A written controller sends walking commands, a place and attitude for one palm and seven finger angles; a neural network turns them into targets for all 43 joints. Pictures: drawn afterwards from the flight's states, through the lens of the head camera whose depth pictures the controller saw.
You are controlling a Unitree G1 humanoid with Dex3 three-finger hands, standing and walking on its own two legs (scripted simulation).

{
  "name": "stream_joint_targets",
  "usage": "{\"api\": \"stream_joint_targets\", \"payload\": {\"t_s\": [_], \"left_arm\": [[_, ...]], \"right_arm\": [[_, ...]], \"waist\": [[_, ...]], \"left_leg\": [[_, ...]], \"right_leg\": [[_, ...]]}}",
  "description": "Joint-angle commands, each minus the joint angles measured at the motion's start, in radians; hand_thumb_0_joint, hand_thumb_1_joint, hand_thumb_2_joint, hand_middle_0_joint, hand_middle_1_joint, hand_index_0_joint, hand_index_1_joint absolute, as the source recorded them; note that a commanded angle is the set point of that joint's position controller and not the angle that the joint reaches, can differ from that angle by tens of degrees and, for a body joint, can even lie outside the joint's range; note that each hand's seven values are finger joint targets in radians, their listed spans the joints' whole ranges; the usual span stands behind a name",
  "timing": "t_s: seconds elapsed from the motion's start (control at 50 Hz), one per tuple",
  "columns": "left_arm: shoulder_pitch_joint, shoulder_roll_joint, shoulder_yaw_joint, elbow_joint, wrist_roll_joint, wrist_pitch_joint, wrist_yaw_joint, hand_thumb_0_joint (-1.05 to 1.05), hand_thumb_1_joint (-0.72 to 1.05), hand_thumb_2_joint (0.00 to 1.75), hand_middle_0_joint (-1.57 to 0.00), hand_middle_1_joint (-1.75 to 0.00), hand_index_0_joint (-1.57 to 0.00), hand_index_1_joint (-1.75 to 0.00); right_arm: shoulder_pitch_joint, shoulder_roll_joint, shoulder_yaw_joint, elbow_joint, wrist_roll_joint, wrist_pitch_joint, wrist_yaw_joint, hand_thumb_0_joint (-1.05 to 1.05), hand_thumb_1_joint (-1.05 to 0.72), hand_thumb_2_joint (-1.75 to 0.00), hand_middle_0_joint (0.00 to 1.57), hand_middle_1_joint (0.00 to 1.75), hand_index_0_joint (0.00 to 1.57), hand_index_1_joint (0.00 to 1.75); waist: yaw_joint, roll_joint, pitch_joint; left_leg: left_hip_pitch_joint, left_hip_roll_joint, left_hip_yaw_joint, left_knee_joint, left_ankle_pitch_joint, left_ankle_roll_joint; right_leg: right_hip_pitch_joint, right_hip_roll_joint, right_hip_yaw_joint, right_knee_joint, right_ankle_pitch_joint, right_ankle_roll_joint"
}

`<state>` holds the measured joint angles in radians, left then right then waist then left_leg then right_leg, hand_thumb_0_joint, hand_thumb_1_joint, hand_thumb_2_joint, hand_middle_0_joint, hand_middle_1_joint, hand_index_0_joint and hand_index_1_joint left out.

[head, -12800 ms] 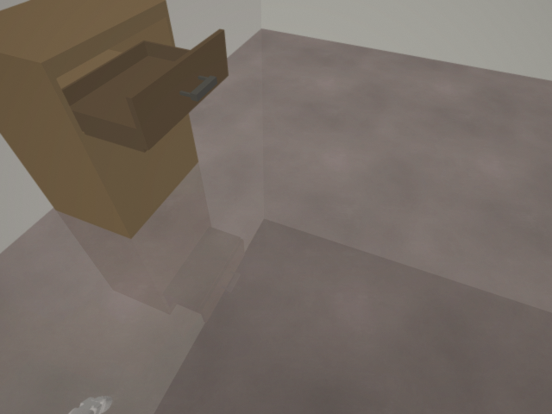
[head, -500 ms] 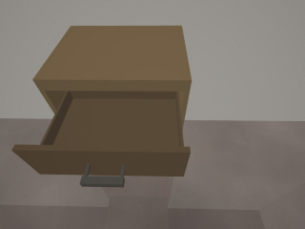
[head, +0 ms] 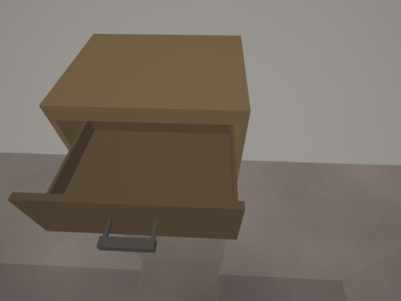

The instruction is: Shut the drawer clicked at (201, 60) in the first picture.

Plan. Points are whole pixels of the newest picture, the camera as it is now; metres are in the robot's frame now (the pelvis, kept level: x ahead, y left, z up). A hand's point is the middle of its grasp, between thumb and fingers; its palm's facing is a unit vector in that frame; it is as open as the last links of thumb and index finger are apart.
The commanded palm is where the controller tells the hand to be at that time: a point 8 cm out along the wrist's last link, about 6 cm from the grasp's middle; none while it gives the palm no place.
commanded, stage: come to a stop and stand still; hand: left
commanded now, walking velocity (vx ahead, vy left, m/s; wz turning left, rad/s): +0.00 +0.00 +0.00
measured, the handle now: (129, 234) +0.28 +0.20 -0.10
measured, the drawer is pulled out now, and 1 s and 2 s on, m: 0.26 0.26 0.26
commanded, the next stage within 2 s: look again from close up in 0.38 s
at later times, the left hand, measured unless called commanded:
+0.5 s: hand out of the picture +0.01 +0.16 -0.17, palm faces +0.01 -0.97 -0.24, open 7.3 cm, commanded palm none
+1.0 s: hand out of the picture +0.00 +0.15 -0.17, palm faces +0.00 -0.97 -0.24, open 7.3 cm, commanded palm none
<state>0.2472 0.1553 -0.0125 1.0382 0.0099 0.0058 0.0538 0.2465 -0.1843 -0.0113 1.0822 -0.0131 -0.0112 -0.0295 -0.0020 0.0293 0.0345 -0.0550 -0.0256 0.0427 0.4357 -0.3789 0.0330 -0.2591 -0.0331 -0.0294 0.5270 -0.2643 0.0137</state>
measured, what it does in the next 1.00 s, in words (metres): stands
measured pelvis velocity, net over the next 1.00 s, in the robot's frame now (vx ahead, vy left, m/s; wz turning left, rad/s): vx -0.02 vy -0.03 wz -0.01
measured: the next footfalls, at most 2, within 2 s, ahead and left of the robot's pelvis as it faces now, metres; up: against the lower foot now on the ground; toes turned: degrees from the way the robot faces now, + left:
none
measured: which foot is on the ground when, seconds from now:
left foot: down 0.00-1.00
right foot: down 0.00-1.00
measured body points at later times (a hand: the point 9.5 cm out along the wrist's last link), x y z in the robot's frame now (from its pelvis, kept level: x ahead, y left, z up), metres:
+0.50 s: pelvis -0.01 -0.02 +0.00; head +0.00 -0.04 +0.45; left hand +0.01 +0.21 -0.15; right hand -0.03 -0.24 -0.16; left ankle -0.09 +0.09 -0.73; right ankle +0.01 -0.13 -0.73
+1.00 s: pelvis -0.02 -0.03 +0.00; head +0.00 -0.04 +0.45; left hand +0.00 +0.20 -0.15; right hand -0.05 -0.24 -0.16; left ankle -0.09 +0.09 -0.73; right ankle +0.01 -0.13 -0.73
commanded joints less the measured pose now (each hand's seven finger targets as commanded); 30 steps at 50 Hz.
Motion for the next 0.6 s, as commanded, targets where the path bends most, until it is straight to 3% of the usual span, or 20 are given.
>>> {"api": "stream_joint_targets", "payload": {"t_s": [0.0,0.06,0.16,0.2,0.26,0.46,0.48,0.58], "left_arm": [[0.042,0.129,0.027,-0.044,0.003,-0.019,0.004,0.0,0.9,0.9,-0.2,-0.3,-0.2,-0.3],[0.043,0.131,0.026,-0.038,0.003,-0.02,0.003,0.0,0.9,0.9,-0.2,-0.3,-0.2,-0.3],[0.046,0.132,0.027,-0.034,0.004,-0.024,0.003,0.0,0.9,0.9,-0.2,-0.3,-0.2,-0.3],[0.042,0.133,0.026,-0.034,0.003,-0.023,0.002,0.0,0.9,0.9,-0.2,-0.3,-0.2,-0.3],[0.047,0.132,0.026,-0.026,0.004,-0.023,0.002,0.0,0.9,0.9,-0.2,-0.3,-0.2,-0.3],[0.047,0.129,0.025,-0.013,0.004,-0.02,0.001,0.0,0.9,0.9,-0.2,-0.3,-0.2,-0.3],[0.043,0.131,0.023,-0.013,0.003,-0.018,-0.001,0.0,0.9,0.9,-0.2,-0.3,-0.2,-0.3],[0.049,0.128,0.024,-0.006,0.003,-0.019,-0.001,0.0,0.9,0.9,-0.2,-0.3,-0.2,-0.3]], "right_arm": [[0.075,-0.097,-0.017,-0.012,0.006,-0.013,-0.007,0.0,-0.9,-0.9,0.2,0.3,0.2,0.3],[0.075,-0.091,-0.013,-0.005,0.006,-0.012,-0.006,0.0,-0.9,-0.9,0.2,0.3,0.2,0.3],[0.088,-0.083,-0.012,0.009,0.006,-0.014,-0.004,0.0,-0.9,-0.9,0.2,0.3,0.2,0.3],[0.089,-0.085,-0.011,0.011,0.006,-0.015,-0.005,0.0,-0.9,-0.9,0.2,0.3,0.2,0.3],[0.097,-0.076,-0.009,0.02,0.008,-0.014,-0.004,0.0,-0.9,-0.9,0.2,0.3,0.2,0.3],[0.13,-0.059,-0.003,0.044,0.008,-0.011,-0.003,0.0,-0.9,-0.9,0.2,0.3,0.2,0.3],[0.132,-0.056,-0.003,0.047,0.008,-0.011,-0.002,0.0,-0.9,-0.9,0.2,0.3,0.2,0.3],[0.146,-0.048,-0.002,0.054,0.008,-0.012,-0.002,0.0,-0.9,-0.9,0.2,0.3,0.2,0.3]], "waist": [[-0.007,-0.024,-0.016],[-0.009,-0.042,-0.001],[-0.007,-0.045,-0.018],[-0.005,-0.019,-0.014],[-0.006,-0.041,-0.005],[-0.005,-0.042,0.033],[-0.005,-0.02,0.034],[-0.006,-0.038,0.026]], "left_leg": [[-0.052,0.125,-0.085,-0.054,0.427,0.0],[-0.063,0.124,-0.086,-0.065,0.349,0.003],[-0.066,0.124,-0.083,-0.068,0.334,0.003],[-0.069,0.126,-0.085,-0.072,0.345,0.003],[-0.075,0.126,-0.082,-0.076,0.306,0.003],[-0.108,0.122,-0.078,-0.089,0.214,0.006],[-0.108,0.124,-0.081,-0.1,0.215,0.008],[-0.104,0.123,-0.075,-0.094,0.209,0.009]], "right_leg": [[0.063,-0.082,0.088,-0.052,0.342,-0.062],[0.055,-0.087,0.099,-0.075,0.308,-0.063],[0.073,-0.089,0.102,-0.084,0.315,-0.065],[0.071,-0.084,0.098,-0.082,0.31,-0.066],[0.067,-0.088,0.103,-0.096,0.288,-0.066],[0.042,-0.081,0.116,-0.128,0.185,-0.067],[0.038,-0.076,0.112,-0.128,0.172,-0.068],[0.036,-0.075,0.115,-0.135,0.161,-0.069]]}}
